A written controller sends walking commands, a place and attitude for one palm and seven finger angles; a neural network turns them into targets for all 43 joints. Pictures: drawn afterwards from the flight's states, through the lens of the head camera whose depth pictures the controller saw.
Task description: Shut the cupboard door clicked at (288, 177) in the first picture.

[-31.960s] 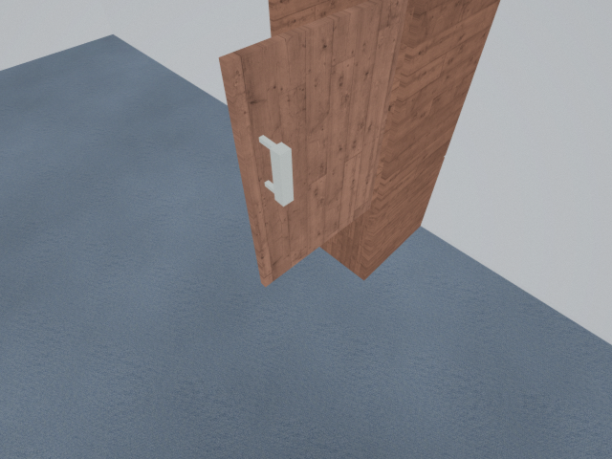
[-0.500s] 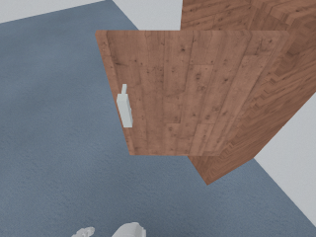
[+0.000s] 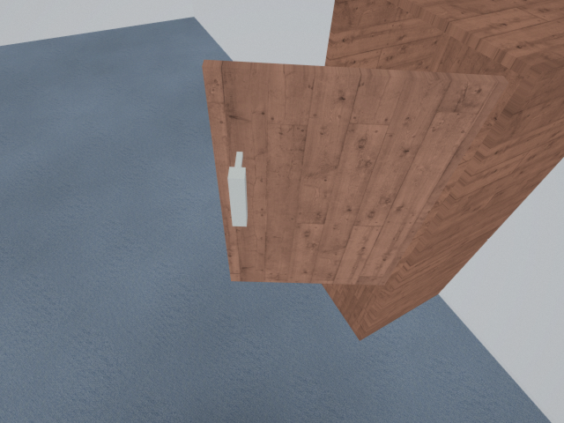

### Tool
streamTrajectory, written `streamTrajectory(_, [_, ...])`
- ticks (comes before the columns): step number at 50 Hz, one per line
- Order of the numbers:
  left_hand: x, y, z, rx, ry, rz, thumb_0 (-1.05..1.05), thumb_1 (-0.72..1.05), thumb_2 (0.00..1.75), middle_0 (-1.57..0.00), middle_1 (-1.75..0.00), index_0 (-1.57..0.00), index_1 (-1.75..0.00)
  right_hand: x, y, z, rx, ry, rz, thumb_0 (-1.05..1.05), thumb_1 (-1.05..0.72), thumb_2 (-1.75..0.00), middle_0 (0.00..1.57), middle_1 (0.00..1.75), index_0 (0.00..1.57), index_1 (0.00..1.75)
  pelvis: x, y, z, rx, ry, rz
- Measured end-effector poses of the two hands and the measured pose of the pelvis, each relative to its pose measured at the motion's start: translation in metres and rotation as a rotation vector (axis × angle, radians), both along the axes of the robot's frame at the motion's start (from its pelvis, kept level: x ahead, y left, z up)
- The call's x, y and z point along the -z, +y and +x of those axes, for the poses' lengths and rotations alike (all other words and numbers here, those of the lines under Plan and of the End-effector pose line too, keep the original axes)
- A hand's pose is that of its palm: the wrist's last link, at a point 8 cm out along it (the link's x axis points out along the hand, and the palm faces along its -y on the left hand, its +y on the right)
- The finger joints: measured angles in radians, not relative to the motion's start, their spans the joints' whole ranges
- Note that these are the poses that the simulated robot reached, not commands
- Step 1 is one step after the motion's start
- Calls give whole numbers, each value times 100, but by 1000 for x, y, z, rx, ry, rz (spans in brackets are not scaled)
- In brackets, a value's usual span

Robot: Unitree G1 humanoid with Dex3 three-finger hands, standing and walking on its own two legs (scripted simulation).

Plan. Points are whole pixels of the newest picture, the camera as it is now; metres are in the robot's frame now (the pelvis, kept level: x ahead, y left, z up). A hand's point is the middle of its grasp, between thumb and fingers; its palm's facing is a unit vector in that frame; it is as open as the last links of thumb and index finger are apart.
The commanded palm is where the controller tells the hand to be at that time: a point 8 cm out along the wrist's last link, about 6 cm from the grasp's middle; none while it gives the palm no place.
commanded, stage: come to a stop and stand still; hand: left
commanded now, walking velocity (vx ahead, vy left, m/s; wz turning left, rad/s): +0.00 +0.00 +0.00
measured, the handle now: (239, 189) +0.47 +0.11 +0.04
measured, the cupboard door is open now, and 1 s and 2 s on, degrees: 61 61 61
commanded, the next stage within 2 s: look again from close up in 0.52 s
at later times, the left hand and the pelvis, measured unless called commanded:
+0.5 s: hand out of the picture -0.02 +0.11 -0.18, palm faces +0.04 -0.99 -0.14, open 7.3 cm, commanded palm none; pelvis +0.00 -0.05 +0.00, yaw +1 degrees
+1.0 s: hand out of the picture +0.01 +0.18 -0.19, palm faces +0.03 -0.98 -0.21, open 7.3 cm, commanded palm none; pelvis -0.01 +0.00 -0.01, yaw +0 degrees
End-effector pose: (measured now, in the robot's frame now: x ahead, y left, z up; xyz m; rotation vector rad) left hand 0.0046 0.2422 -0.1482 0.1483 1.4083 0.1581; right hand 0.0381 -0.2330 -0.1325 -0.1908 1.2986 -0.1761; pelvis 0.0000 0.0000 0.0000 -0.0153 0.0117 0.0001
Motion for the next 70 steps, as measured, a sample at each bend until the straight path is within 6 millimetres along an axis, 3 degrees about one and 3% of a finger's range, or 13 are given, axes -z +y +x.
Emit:
streamTrajectory(8, [-5,-42,-4,25,-24,-9,0,91,90,-20,-30,-20,-30,13,-20,-63,62,128,47,1,-91,-90,20,30,20,30,-1,-22,-5,-6,-24,22])
streamTrajectory(16, [-2,-66,-14,9,-3,-24,1,92,90,-20,-30,-20,-30,13,-22,-95,77,213,72,1,-91,-90,20,30,20,30,-1,-40,-5,-11,-35,19])
streamTrajectory(23, [1,-83,-23,-19,27,-48,0,92,90,-20,-30,-20,-30,13,-23,-90,68,227,78,1,-91,-90,20,30,20,30,-1,-46,0,-17,-31,18])
streamTrajectory(31, [3,-92,-27,-43,56,-64,0,91,90,-20,-30,-20,-30,14,-25,-55,40,174,69,1,-91,-90,20,30,20,30,0,-48,9,-20,-26,20])
streamTrajectory(35, [2,-87,-25,-16,27,-44,0,91,90,-20,-30,-20,-30,15,-30,-28,20,97,40,2,-93,-90,20,30,20,30,3,-40,9,1,-18,0])
streamTrajectory(40, [9,-66,-17,-2,-20,-34,0,91,90,-20,-30,-21,-30,10,-30,2,16,-42,-1,2,-93,-90,20,30,20,30,9,-27,10,0,-33,5])
streamTrajectory(48, [10,-23,-5,10,-105,5,0,91,90,-20,-30,-20,-30,5,-2,23,-46,-126,17,1,-91,-90,20,30,19,30,11,-8,-4,-6,-45,0])
streamTrajectory(53, [5,-4,-10,17,-120,21,0,91,90,-20,-30,-20,-30,3,14,19,-62,-135,34,1,-91,-90,20,30,20,30,9,2,-13,-8,-39,1])
streamTrajectory(60, [3,11,-32,19,-85,26,0,91,90,-20,-30,-20,-30,1,16,-3,-60,-96,23,1,-91,-90,20,30,20,30,7,12,-23,-10,-33,2])
streamTrajectory(65, [4,11,-55,15,-24,16,0,91,90,-20,-30,-20,-30,1,11,-25,-37,-43,7,1,-91,-90,20,30,20,30,6,13,-28,-6,-26,7])
streamTrajectory(70, [5,-2,-80,10,52,-8,0,91,90,-20,-30,-20,-30,4,1,-47,-3,12,-4,1,-91,-90,20,30,20,30,6,6,-33,8,-13,5])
